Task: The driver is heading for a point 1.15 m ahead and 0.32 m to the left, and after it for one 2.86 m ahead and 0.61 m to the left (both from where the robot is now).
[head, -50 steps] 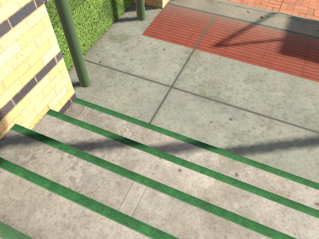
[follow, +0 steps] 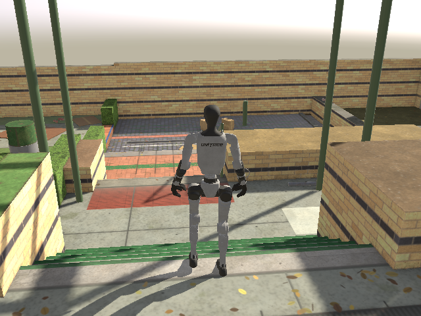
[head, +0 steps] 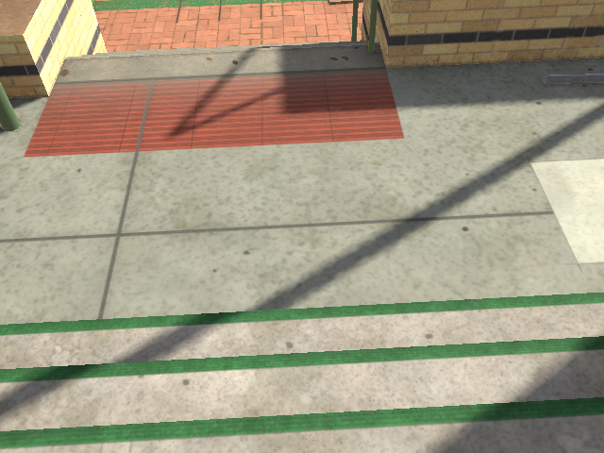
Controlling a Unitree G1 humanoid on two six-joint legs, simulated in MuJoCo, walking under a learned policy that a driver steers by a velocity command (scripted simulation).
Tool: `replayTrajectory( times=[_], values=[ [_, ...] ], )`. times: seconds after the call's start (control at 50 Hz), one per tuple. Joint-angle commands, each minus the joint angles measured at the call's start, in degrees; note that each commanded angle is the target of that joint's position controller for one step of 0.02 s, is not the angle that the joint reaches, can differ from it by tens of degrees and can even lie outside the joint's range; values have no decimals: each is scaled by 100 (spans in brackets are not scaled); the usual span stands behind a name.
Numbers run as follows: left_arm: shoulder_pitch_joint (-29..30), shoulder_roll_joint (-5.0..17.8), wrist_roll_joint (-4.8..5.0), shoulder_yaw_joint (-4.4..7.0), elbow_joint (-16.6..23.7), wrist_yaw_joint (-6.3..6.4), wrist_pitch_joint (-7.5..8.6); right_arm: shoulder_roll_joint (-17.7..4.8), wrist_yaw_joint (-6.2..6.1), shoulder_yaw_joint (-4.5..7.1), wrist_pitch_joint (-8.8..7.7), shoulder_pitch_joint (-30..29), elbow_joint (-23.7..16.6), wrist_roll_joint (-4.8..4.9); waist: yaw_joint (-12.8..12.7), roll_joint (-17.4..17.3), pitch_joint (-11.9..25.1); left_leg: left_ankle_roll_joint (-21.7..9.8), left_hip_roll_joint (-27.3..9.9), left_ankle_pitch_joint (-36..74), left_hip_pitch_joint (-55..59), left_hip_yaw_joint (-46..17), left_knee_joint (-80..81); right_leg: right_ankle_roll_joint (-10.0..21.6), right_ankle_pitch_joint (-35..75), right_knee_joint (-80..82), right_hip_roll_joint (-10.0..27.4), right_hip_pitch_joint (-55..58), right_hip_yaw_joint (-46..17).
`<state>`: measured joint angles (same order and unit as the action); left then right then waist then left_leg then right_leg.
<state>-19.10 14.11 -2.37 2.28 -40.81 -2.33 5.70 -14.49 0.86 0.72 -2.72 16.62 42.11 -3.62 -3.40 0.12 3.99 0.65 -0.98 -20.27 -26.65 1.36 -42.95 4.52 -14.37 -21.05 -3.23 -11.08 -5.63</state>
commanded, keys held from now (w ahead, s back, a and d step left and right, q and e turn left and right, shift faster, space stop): w+q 0.84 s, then w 0.16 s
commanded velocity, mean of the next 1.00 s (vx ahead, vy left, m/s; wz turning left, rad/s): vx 0.46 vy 0.00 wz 0.41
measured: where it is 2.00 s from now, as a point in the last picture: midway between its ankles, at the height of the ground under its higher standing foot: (240, 393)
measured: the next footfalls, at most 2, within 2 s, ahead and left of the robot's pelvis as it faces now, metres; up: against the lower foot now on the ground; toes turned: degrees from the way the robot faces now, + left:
left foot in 0.14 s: +0.07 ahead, +0.12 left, +0.00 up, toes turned +4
right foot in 0.58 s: +0.34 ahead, -0.02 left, -0.16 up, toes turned +14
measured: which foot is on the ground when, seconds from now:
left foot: up 0.00-0.12, down 0.14-0.58, up 0.60-1.00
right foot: down 0.00-0.14, up 0.16-0.56, down 0.58-1.00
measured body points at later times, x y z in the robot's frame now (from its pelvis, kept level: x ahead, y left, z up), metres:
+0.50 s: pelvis +0.18 +0.05 -0.08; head +0.18 +0.06 +0.37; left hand +0.33 +0.28 -0.18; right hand +0.18 -0.16 -0.22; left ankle +0.03 +0.12 -0.75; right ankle +0.35 -0.06 -0.80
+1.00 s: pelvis +0.40 +0.13 -0.23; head +0.40 +0.15 +0.22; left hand +0.19 +0.21 -0.38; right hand +0.65 +0.04 -0.35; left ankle +0.53 +0.39 -0.90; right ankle +0.31 -0.03 -0.91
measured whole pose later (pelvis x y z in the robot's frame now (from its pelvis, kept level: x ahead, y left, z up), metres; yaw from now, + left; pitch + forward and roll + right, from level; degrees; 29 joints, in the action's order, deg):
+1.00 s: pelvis +0.40 +0.13 -0.23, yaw +29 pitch +1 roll -4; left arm -35.5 7.0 -7.1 -4.1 -61.1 0.1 6.7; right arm -11.9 6.6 -2.7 -1.6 7.3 46.8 -5.9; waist -6.7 -2.2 1.0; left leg -4.3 -8.5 29.0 -44.9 -2.9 -39.9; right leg 0.0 -40.5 -46.1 1.5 -5.8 14.5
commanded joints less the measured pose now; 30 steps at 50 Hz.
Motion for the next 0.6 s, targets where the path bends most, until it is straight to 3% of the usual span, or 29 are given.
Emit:
replayTrajectory(
  times=[0.02, 0.06, 0.1, 0.12, 0.14, 0.16, 0.18, 0.2, 0.22, 0.24, 0.26, 0.28, 0.3, 0.32, 0.34, 0.36, 0.38, 0.4, 0.42, 0.44, 0.48, 0.5, 0.52, 0.54, 0.56, 0.58, 0.6],
  values=[
    [-313, 946, 23, 245, 226, 137, 24, -250, 56, -68, -254, -762, -587, 22, -411, 633, -390, -274, -58, -117, -921, 22, 507, 1300, -1023, 695, 1874, 791, -1800],
    [-183, 968, 32, 195, 162, 217, -33, -275, 45, -77, -360, -644, -554, 30, -254, 558, -371, -460, 26, 112, -409, 194, 840, 1293, -537, 510, 1849, 583, -1601],
    [105, 1117, 9, 153, 127, 224, -103, -328, 91, -35, -456, -221, -412, 94, 149, 441, -347, -642, 269, 833, 917, 480, 1338, 1223, 14, 148, 1671, -196, -1185],
    [640, 1162, -344, 117, 370, 213, -99, -364, 105, 72, -561, 1490, 187, -106, 856, 327, -103, -622, 439, 1427, 2563, 575, -33, 977, 992, -1227, 1202, -1424, -575],
    [526, 649, -207, 2, 315, 134, -3, -882, 81, 257, -627, 2100, 301, -88, 1228, -803, 183, -1015, -74, 866, 3520, -597, 1673, 571, 320, -2911, 423, -2298, -65],
    [132, 105, -317, -152, 341, 54, 89, -1274, 84, 278, -642, 2521, 260, -167, 972, -962, 510, -2221, -1427, 3967, 4454, -2934, 1547, -12, -2135, -5131, -385, -3389, -54],
    [223, 129, -151, -146, 685, 53, 236, -1241, 254, 345, -657, 2257, 200, -151, 869, -653, 16, -2787, -2124, 2904, 4186, -4129, 2214, -111, -2221, -5450, -369, -4659, -725],
    [395, 517, -102, -67, 523, 122, 220, -883, 318, 319, -622, 1316, 148, 41, 617, -255, -720, -2588, -2177, 1480, 3410, -3908, 2244, -255, -1648, -5999, 197, -5220, -622],
    [476, 652, -197, -39, 412, 210, 162, -370, 329, 167, -570, 899, 65, 122, 559, -43, -521, -2376, -1772, 1103, 2881, -3503, 2151, -347, -1280, -6148, 396, -5072, -432],
    [229, 633, -281, -78, 266, 255, 77, -117, 273, 83, -537, 554, 13, 77, 354, 4, -270, -2279, -1499, 1863, 2404, -2967, 2150, -497, -838, -5889, 586, -4674, -367],
    [206, 332, -347, -236, 194, 229, -13, 120, 187, -26, -471, 319, 22, -56, 219, 100, -290, -1945, -1053, 2113, 1730, -2335, 1956, -549, -329, -5198, 825, -4161, -290],
    [440, 214, -321, -328, 190, 193, -92, 194, 111, -47, -436, 340, 13, -109, 374, -53, -264, -1779, -696, 1971, 1372, -1838, 1974, -622, 123, -4589, 842, -3846, -36],
    [282, 33, -439, -449, 86, 64, -151, 96, -1, -58, -446, 535, 141, -157, 448, -326, -265, -1636, -341, 1641, 825, -1475, 1704, -533, 1144, -4447, 854, -3384, 146],
    [300, 39, -429, -454, 70, -38, -172, -76, -33, -29, -465, 773, 261, -119, 497, -394, -347, -1712, -268, 1696, 324, -1469, 1626, -493, 1407, -4412, 781, -3166, 417],
    [550, 121, -449, -468, 118, -80, -122, 93, -125, -90, -529, 927, 322, -156, 690, -97, -315, -1609, -148, 1378, 756, -1535, 1295, -482, 2590, -3491, 904, -3606, 46],
    [893, 147, -425, -464, 161, -74, -116, -1, -153, -86, -562, 1402, 510, -94, 901, -263, -347, -1680, -188, 1301, 1059, -1734, 1033, -510, 2998, -3076, 907, -3951, 151],
    [1094, 194, -369, -468, 218, -56, -110, 22, -169, -96, -557, 1399, 535, 23, 1014, 32, -231, -1527, 138, 681, 506, -1395, 616, -482, 4076, -1832, 847, -3273, 286],
    [1223, 85, -326, -465, 315, -45, -158, -171, -68, -105, -499, 1383, 591, 19, 906, -198, -323, -1466, 332, 290, -674, -1241, 730, -454, 4106, -1561, 644, -1937, 693],
    [1365, 14, -268, -492, 520, -74, -232, -365, 61, -65, -444, 1158, 567, -62, 802, -286, -462, -1465, 410, -88, -1770, -1246, 765, -442, 3796, -1611, 543, -833, 909],
    [1302, 26, -289, -479, 633, -72, -281, -448, 165, -68, -443, 1128, 546, -73, 665, -365, -550, -1571, 326, -228, -2177, -1594, 733, -488, 3336, -1866, 463, -294, 914],
    [1007, 88, -363, -483, 639, -34, -315, -478, 260, -59, -485, 1292, 527, -42, 592, -246, -772, -1593, 232, -587, -1527, -2149, 41, -547, 2365, -1287, 373, -279, 688],
    [1064, 136, -335, -491, 637, 5, -315, -528, 246, -45, -470, 1340, 547, -53, 676, -238, -870, -1576, 144, -657, -826, -2532, -346, -469, 2332, -765, 449, -592, 430],
    [892, 215, -286, -455, 485, 65, -301, -584, 223, -29, -435, 1259, 503, 23, 682, -252, -920, -1538, 161, -455, -187, -2712, -786, -438, 2246, -177, 460, -736, 386],
    [366, 331, -235, -402, 209, 111, -255, -594, 228, -44, -396, 1142, 447, 113, 474, -85, -874, -1450, 303, -341, 90, -2807, -1531, -371, 2492, 376, 493, -306, 485],
    [-631, 470, -164, -296, -151, 124, -188, -664, 326, -67, -346, 1025, 372, 187, -13, 183, -652, -1310, 581, 51, -95, -2457, -2631, -248, 2917, 982, 531, 880, 758],
    [-2260, 900, -189, -61, -661, 96, -128, -553, 540, -126, -333, 814, 204, -7, -611, 428, -81, -974, 676, 1221, -1332, -2191, -4374, 321, 3386, 70, 1140, 2984, 429],
    [-2859, 1110, -328, 48, -743, -10, -122, 392, 629, -273, -387, 2266, 422, 185, -99, 1653, 1523, -543, 1299, -2745, -3101, -1240, -7657, 1740, 7777, -2191, 2541, 5170, -397]
  ],
)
